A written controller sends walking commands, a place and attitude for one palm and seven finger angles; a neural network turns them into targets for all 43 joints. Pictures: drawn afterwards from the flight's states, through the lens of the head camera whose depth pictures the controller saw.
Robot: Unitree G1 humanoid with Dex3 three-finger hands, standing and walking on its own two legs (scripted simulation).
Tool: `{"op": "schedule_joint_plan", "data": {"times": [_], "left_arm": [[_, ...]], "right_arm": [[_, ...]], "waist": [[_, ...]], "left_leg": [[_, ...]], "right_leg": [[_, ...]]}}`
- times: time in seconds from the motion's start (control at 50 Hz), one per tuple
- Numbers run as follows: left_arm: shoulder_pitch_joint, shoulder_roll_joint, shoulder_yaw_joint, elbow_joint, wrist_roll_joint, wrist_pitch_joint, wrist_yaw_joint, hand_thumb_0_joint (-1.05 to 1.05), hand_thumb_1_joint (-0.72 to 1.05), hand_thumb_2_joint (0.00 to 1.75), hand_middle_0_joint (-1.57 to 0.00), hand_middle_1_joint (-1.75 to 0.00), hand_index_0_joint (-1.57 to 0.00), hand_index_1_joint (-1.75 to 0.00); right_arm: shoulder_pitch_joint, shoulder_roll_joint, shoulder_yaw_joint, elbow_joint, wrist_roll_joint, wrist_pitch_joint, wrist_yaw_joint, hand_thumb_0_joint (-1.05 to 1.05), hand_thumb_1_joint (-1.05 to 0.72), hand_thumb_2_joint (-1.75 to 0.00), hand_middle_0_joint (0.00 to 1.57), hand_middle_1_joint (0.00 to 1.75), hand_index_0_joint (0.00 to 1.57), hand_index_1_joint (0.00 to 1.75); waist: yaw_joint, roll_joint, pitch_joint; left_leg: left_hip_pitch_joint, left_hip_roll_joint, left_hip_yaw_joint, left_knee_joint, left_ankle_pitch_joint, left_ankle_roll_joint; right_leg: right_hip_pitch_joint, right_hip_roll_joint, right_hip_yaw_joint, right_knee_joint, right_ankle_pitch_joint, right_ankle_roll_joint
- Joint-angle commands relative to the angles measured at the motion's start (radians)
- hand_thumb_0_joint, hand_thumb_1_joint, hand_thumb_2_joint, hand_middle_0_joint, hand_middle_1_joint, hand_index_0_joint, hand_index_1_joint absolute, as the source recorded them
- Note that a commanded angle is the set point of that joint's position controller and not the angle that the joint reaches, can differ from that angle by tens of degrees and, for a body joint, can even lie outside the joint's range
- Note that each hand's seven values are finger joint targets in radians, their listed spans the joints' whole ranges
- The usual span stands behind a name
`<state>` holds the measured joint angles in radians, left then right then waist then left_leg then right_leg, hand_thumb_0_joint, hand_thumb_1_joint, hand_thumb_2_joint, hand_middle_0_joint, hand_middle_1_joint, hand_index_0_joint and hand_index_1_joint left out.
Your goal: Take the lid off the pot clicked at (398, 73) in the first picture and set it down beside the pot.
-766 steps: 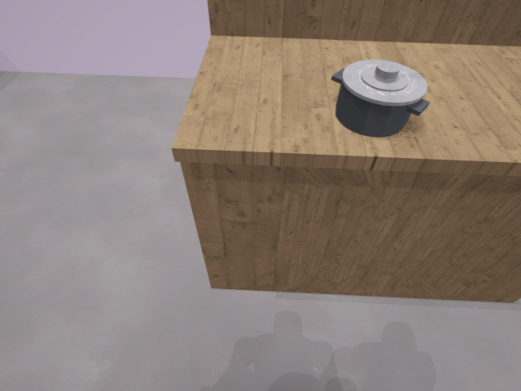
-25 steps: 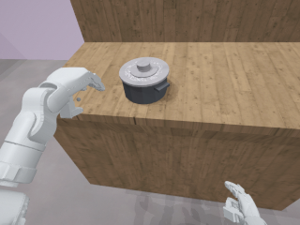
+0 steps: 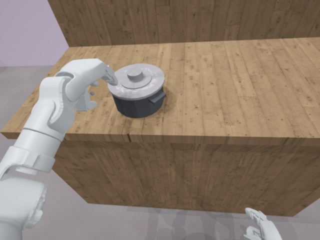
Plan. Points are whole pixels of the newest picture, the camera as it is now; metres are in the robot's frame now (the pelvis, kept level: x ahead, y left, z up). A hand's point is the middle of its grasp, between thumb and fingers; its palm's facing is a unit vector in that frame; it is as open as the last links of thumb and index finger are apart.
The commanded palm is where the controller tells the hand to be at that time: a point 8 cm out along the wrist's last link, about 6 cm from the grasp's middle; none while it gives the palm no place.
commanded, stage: move the open hand above the knob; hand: left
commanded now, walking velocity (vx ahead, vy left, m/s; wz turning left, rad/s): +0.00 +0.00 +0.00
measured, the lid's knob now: (134, 73) +0.56 +0.12 +0.13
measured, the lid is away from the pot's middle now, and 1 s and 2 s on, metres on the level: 0.01 0.01 0.01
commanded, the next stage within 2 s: lower the open fingers around the knob in 1.72 s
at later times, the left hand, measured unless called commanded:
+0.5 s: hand (116, 71) +0.47 +0.14 +0.20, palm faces -0.25 -0.05 -0.97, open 10.1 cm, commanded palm +0.47 +0.15 +0.26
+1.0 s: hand (133, 55) +0.54 +0.11 +0.20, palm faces -0.28 -0.06 -0.96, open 10.1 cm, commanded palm +0.52 +0.13 +0.26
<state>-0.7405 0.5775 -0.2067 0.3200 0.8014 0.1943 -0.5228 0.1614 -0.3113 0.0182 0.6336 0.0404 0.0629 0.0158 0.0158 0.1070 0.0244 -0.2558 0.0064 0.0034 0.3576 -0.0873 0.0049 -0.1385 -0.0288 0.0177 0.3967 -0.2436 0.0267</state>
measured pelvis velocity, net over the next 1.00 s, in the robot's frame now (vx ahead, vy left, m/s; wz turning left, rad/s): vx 0.04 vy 0.00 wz -0.06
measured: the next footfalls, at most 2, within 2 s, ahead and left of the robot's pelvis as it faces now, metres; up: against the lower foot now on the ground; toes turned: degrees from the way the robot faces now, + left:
none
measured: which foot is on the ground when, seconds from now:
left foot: down 0.00-1.00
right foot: down 0.00-1.00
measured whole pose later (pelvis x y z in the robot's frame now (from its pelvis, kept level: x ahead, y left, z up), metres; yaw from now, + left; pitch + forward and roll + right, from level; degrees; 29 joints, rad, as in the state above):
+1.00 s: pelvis +0.04 +0.00 +0.00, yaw -3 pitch +7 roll +1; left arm -1.22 0.45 -0.22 0.94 0.91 0.22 -0.44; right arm 0.33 -0.31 -0.02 0.73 0.02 0.06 0.01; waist -0.10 0.07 -0.05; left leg -0.34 0.01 0.06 0.37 -0.15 0.01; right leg -0.23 -0.03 0.08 0.39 -0.27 0.03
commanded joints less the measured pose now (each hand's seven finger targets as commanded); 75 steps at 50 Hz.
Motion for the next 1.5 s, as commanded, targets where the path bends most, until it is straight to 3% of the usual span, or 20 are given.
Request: {"op": "schedule_joint_plan", "data": {"times": [0.0,0.08,0.32,0.38,0.5,0.58,0.66,0.74,0.78,0.84,0.88,0.92,1.0,1.08,1.16,1.28,1.34,1.38,1.44,1.48], "left_arm": [[-0.506,0.206,0.127,-0.096,0.027,0.012,0.039,0.0,-0.34,1.52,-0.84,-0.08,-0.84,-0.08],[-0.567,0.201,0.119,-0.137,0.04,0.029,0.043,0.0,-0.34,1.52,-0.84,-0.08,-0.84,-0.08],[-0.688,0.125,0.056,0.049,0.067,0.081,0.049,0.0,-0.34,1.52,-0.84,-0.08,-0.84,-0.08],[-0.786,0.123,0.052,-0.016,0.071,0.071,0.056,0.0,-0.34,1.52,-0.84,-0.08,-0.84,-0.08],[-0.836,0.098,0.023,0.229,0.079,0.084,0.053,0.0,-0.34,1.52,-0.84,-0.08,-0.84,-0.08],[-1.033,0.111,0.024,0.131,0.087,0.035,0.084,0.0,-0.34,1.52,-0.84,-0.08,-0.84,-0.08],[-0.88,0.077,0.031,0.486,0.089,0.069,0.083,0.0,-0.34,1.52,-0.84,-0.08,-0.84,-0.08],[-1.142,0.024,-0.035,0.327,0.105,0.023,0.101,0.0,-0.34,1.52,-0.84,-0.08,-0.84,-0.08],[-1.096,0.094,0.041,0.392,0.12,0.022,0.112,0.0,-0.34,1.52,-0.84,-0.08,-0.84,-0.08],[-0.944,0.092,0.047,0.602,0.119,0.055,0.099,0.0,-0.34,1.52,-0.84,-0.08,-0.84,-0.08],[-1.024,0.158,0.078,0.458,0.13,0.035,0.107,0.0,-0.34,1.52,-0.84,-0.08,-0.84,-0.08],[-1.084,0.135,0.069,0.367,0.142,0.011,0.121,0.0,-0.34,1.52,-0.84,-0.08,-0.84,-0.08],[-0.973,0.172,0.107,0.425,0.127,0.032,0.104,0.0,-0.34,1.52,-0.84,-0.08,-0.84,-0.08],[-1.02,0.121,0.055,0.301,0.118,0.022,0.103,0.0,-0.34,1.52,-0.84,-0.08,-0.84,-0.08],[-0.925,0.119,0.062,0.45,0.112,0.046,0.093,0.0,-0.34,1.52,-0.84,-0.08,-0.84,-0.08],[-1.078,0.079,0.01,0.33,0.109,0.01,0.101,0.0,-0.34,1.52,-0.84,-0.08,-0.84,-0.08],[-0.988,0.06,0.006,0.503,0.105,0.045,0.091,0.0,-0.34,1.52,-0.84,-0.08,-0.84,-0.08],[-1.066,0.055,-0.006,0.394,0.103,0.029,0.094,0.0,-0.34,1.52,-0.84,-0.08,-0.84,-0.08],[-1.098,0.02,-0.033,0.445,0.107,0.032,0.097,0.0,-0.34,1.52,-0.84,-0.08,-0.84,-0.08],[-1.111,0.045,-0.013,0.403,0.104,0.019,0.1,0.0,-0.34,1.52,-0.84,-0.08,-0.84,-0.08]], "right_arm": [[-0.122,-0.106,-0.034,-0.144,0.003,-0.038,-0.006,0.0,-0.9,-0.9,0.2,0.3,0.2,0.3],[-0.114,-0.112,-0.036,-0.149,0.001,-0.041,0.0,0.0,-0.9,-0.9,0.2,0.3,0.2,0.3],[-0.084,-0.105,-0.032,-0.121,-0.001,-0.027,-0.003,0.0,-0.9,-0.9,0.2,0.3,0.2,0.3],[-0.066,-0.106,-0.037,-0.121,-0.005,-0.04,0.0,0.0,-0.9,-0.9,0.2,0.3,0.2,0.3],[-0.026,-0.111,-0.035,-0.076,-0.005,-0.02,-0.018,0.0,-0.9,-0.9,0.2,0.3,0.2,0.3],[0.013,-0.108,-0.045,-0.073,-0.01,-0.057,-0.017,0.0,-0.9,-0.9,0.2,0.3,0.2,0.3],[0.087,-0.131,-0.055,-0.008,-0.011,-0.034,-0.021,0.0,-0.9,-0.9,0.2,0.3,0.2,0.3],[0.092,-0.11,-0.06,-0.019,-0.014,-0.056,-0.015,0.0,-0.9,-0.9,0.2,0.3,0.2,0.3],[0.141,-0.122,-0.074,0.0,-0.025,-0.062,-0.011,0.0,-0.9,-0.9,0.2,0.3,0.2,0.3],[0.146,-0.133,-0.068,0.015,-0.018,-0.031,-0.018,0.0,-0.9,-0.9,0.2,0.3,0.2,0.3],[0.132,-0.134,-0.066,-0.013,-0.022,-0.029,-0.016,0.0,-0.9,-0.9,0.2,0.3,0.2,0.3],[0.148,-0.116,-0.079,-0.022,-0.027,-0.046,-0.01,0.0,-0.9,-0.9,0.2,0.3,0.2,0.3],[0.15,-0.132,-0.085,-0.021,-0.021,-0.034,-0.009,0.0,-0.9,-0.9,0.2,0.3,0.2,0.3],[0.137,-0.123,-0.084,-0.038,-0.017,-0.046,-0.005,0.0,-0.9,-0.9,0.2,0.3,0.2,0.3],[0.137,-0.13,-0.084,-0.019,-0.017,-0.035,-0.013,0.0,-0.9,-0.9,0.2,0.3,0.2,0.3],[0.119,-0.111,-0.076,-0.025,-0.014,-0.056,-0.013,0.0,-0.9,-0.9,0.2,0.3,0.2,0.3],[0.113,-0.118,-0.069,0.001,-0.009,-0.03,-0.014,0.0,-0.9,-0.9,0.2,0.3,0.2,0.3],[0.101,-0.115,-0.069,-0.019,-0.012,-0.034,-0.012,0.0,-0.9,-0.9,0.2,0.3,0.2,0.3],[0.104,-0.11,-0.066,-0.002,-0.009,-0.03,-0.016,0.0,-0.9,-0.9,0.2,0.3,0.2,0.3],[0.106,-0.113,-0.069,-0.009,-0.014,-0.035,-0.013,0.0,-0.9,-0.9,0.2,0.3,0.2,0.3]], "waist": [[-0.007,-0.139,-0.328],[-0.007,-0.101,-0.407],[-0.026,-0.154,-0.383],[-0.035,-0.112,-0.477],[-0.059,-0.208,-0.357],[-0.079,-0.098,-0.534],[-0.085,-0.202,-0.358],[-0.113,-0.091,-0.516],[-0.105,-0.117,-0.546],[-0.094,-0.223,-0.392],[-0.078,-0.164,-0.504],[-0.087,-0.121,-0.584],[-0.079,-0.184,-0.488],[-0.086,-0.106,-0.518],[-0.087,-0.185,-0.407],[-0.105,-0.113,-0.506],[-0.107,-0.204,-0.373],[-0.103,-0.144,-0.462],[-0.123,-0.154,-0.413],[-0.112,-0.12,-0.478]], "left_leg": [[0.261,-0.091,0.053,0.008,0.149,0.05],[0.302,-0.099,0.054,0.016,0.202,0.053],[0.273,-0.093,0.066,0.035,0.23,0.054],[0.333,-0.093,0.056,0.047,0.286,0.054],[0.242,-0.092,0.071,0.031,0.183,0.057],[0.353,-0.086,0.049,0.056,0.271,0.056],[0.221,-0.083,0.07,0.037,0.198,0.057],[0.318,-0.081,0.058,0.069,0.284,0.06],[0.324,-0.072,0.051,0.084,0.353,0.065],[0.187,-0.075,0.081,0.048,0.227,0.067],[0.225,-0.074,0.077,0.054,0.304,0.068],[0.294,-0.064,0.066,0.088,0.388,0.074],[0.25,-0.066,0.088,0.072,0.344,0.078],[0.308,-0.067,0.071,0.083,0.371,0.078],[0.235,-0.073,0.084,0.063,0.242,0.078],[0.32,-0.073,0.063,0.082,0.285,0.075],[0.225,-0.074,0.074,0.052,0.187,0.068],[0.282,-0.076,0.068,0.062,0.227,0.069],[0.269,-0.073,0.064,0.056,0.196,0.065],[0.305,-0.073,0.056,0.066,0.238,0.065]], "right_leg": [[-0.062,0.107,-0.064,-0.07,0.225,-0.046],[-0.05,0.11,-0.056,-0.065,0.271,-0.051],[-0.066,0.102,-0.058,-0.045,0.322,-0.048],[-0.062,0.107,-0.055,-0.037,0.352,-0.052],[-0.093,0.097,-0.053,-0.057,0.312,-0.041],[-0.094,0.107,-0.043,-0.036,0.346,-0.05],[-0.119,0.101,-0.056,-0.054,0.334,-0.045],[-0.128,0.103,-0.037,-0.028,0.374,-0.048],[-0.111,0.106,-0.032,-0.025,0.417,-0.049],[-0.097,0.098,-0.043,-0.037,0.382,-0.038],[-0.037,0.091,-0.025,-0.026,0.448,-0.04],[-0.061,0.094,-0.015,-0.011,0.46,-0.044],[-0.051,0.096,-0.03,-0.03,0.461,-0.034],[-0.094,0.102,-0.029,-0.027,0.425,-0.04],[-0.112,0.099,-0.04,-0.046,0.368,-0.037],[-0.135,0.1,-0.035,-0.027,0.367,-0.042],[-0.148,0.096,-0.047,-0.044,0.314,-0.037],[-0.134,0.094,-0.039,-0.035,0.337,-0.04],[-0.167,0.097,-0.047,-0.041,0.304,-0.043],[-0.151,0.097,-0.041,-0.034,0.329,-0.046]]}}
